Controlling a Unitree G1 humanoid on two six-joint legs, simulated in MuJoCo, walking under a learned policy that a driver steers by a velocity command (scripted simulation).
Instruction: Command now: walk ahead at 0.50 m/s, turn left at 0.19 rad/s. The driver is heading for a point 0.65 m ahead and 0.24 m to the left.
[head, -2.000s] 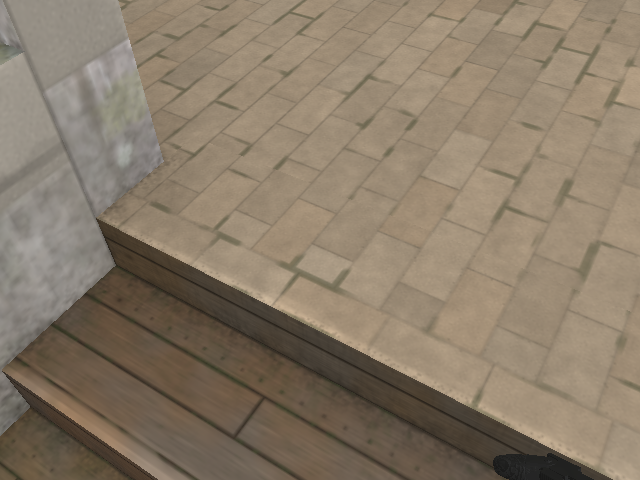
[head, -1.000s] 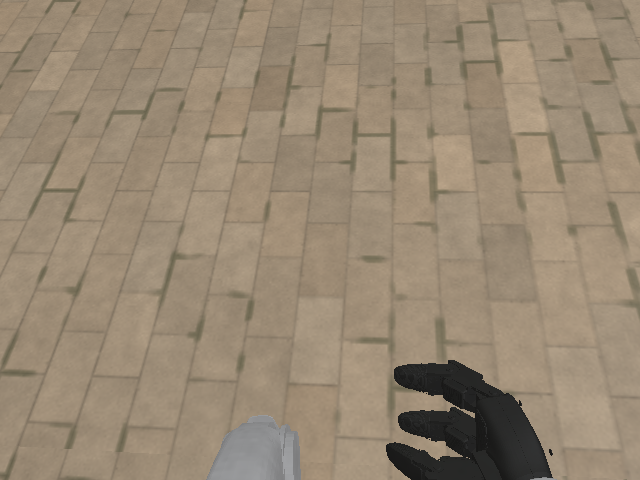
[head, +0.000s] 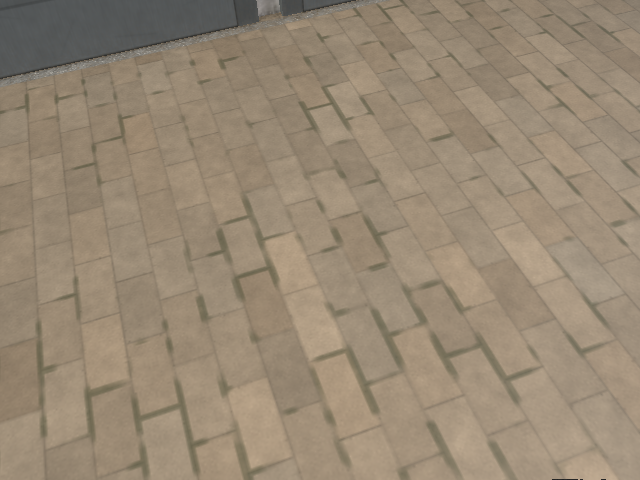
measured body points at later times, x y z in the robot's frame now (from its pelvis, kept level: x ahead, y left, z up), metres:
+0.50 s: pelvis +0.31 +0.07 +0.00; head +0.34 +0.09 +0.45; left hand +0.47 +0.36 -0.07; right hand +0.44 -0.18 -0.11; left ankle +0.27 +0.13 -0.74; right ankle +0.51 -0.08 -0.68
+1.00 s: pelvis +0.55 +0.12 +0.00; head +0.59 +0.13 +0.45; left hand +0.45 +0.38 -0.12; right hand +0.86 +0.02 -0.09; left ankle +0.59 +0.31 -0.70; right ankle +0.57 +0.00 -0.74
